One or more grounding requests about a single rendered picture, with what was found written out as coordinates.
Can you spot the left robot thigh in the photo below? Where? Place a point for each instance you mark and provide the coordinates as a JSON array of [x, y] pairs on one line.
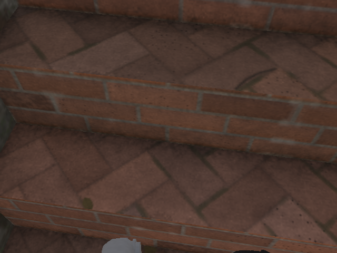
[[122, 245]]

